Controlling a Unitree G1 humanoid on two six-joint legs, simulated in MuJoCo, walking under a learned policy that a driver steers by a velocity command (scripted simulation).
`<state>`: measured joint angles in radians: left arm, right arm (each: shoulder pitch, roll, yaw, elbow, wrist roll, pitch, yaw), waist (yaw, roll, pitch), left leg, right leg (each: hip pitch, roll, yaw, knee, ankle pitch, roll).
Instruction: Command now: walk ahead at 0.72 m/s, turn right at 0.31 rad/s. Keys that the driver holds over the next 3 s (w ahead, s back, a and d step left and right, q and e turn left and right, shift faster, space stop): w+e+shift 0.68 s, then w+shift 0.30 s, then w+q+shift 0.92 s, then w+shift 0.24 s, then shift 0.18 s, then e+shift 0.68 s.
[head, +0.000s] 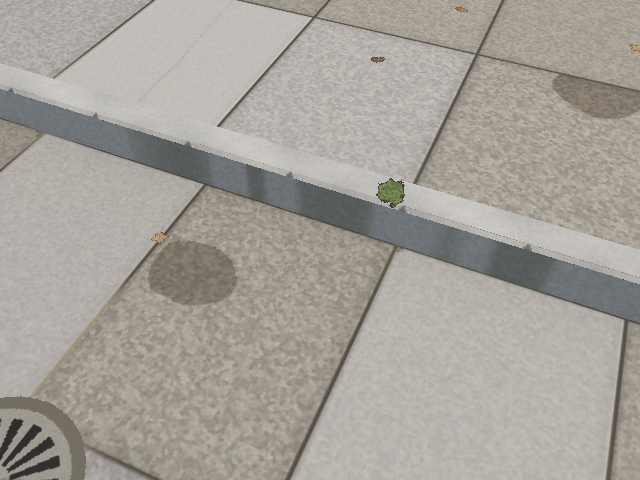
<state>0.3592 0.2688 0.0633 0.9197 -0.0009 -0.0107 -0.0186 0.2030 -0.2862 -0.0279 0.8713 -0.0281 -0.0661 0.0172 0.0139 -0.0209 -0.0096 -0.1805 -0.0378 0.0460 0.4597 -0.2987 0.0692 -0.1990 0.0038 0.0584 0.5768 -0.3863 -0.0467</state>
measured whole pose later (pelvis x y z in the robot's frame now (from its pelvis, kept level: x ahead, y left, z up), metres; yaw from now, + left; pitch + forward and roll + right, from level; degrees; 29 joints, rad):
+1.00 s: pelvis +0.75 -0.31 +0.00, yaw -42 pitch +1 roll +3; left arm 0.24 0.31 0.03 0.82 0.04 -0.07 -0.02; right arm 0.31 -0.29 -0.05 0.81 -0.05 -0.09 0.00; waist -0.01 -0.03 0.02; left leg -0.28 -0.06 0.07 0.47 -0.22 0.04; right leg -0.42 0.06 0.09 1.32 -0.27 -0.11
